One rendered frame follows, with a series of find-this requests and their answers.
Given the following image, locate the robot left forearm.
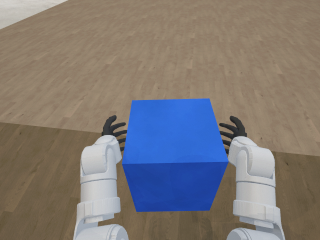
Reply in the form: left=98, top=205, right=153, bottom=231
left=73, top=135, right=122, bottom=240

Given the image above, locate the left robot hand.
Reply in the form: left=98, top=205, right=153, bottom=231
left=101, top=115, right=127, bottom=151

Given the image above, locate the carton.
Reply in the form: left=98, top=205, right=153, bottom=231
left=122, top=98, right=229, bottom=212

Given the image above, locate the robot left upper arm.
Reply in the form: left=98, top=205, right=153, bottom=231
left=75, top=224, right=129, bottom=240

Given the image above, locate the right robot hand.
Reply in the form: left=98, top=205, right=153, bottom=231
left=219, top=116, right=247, bottom=154

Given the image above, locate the robot right forearm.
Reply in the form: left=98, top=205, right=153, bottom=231
left=228, top=136, right=285, bottom=240

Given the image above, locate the robot right upper arm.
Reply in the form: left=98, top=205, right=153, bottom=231
left=226, top=227, right=280, bottom=240

